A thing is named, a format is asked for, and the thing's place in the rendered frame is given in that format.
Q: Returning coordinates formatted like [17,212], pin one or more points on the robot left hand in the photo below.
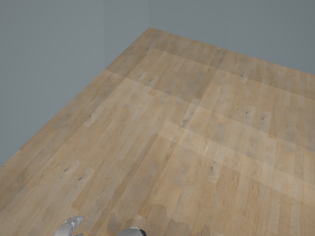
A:
[70,224]

